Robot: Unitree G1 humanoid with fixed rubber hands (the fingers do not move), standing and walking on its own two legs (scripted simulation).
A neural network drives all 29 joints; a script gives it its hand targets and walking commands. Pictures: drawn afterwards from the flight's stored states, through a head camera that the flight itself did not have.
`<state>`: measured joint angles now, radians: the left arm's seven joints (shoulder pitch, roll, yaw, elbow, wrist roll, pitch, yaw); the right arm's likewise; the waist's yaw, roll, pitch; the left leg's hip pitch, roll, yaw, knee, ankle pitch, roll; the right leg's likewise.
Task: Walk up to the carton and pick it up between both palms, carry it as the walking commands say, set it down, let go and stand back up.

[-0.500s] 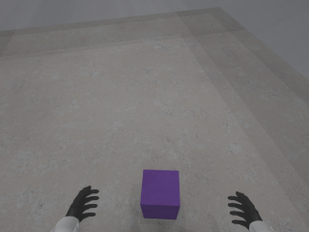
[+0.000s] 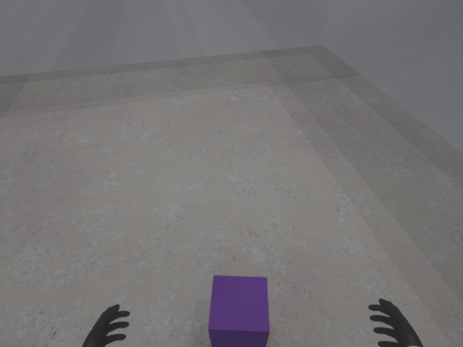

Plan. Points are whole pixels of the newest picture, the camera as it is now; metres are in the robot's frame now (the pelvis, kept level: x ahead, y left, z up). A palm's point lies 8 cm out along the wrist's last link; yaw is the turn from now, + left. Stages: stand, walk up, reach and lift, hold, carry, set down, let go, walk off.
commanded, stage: stand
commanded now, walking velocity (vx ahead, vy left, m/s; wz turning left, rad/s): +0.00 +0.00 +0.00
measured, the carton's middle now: (239, 317) +0.38 +0.01 -0.63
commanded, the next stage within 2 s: none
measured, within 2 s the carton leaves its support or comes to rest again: neither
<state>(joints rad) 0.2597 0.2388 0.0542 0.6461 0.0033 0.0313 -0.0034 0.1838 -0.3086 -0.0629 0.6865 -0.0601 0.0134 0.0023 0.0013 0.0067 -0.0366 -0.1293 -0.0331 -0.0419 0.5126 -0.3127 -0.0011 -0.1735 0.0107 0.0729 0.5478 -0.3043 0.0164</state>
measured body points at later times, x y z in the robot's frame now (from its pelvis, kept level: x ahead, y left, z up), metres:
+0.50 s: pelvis -0.01 +0.00 +0.00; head -0.05 -0.01 +0.45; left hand +0.11 +0.26 -0.09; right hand +0.14 -0.29 -0.09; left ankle -0.02 +0.12 -0.73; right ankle +0.00 -0.13 -0.73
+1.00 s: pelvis -0.02 +0.00 +0.00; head -0.08 +0.00 +0.45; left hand +0.08 +0.27 -0.11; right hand +0.10 -0.30 -0.10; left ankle -0.02 +0.12 -0.73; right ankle +0.00 -0.13 -0.73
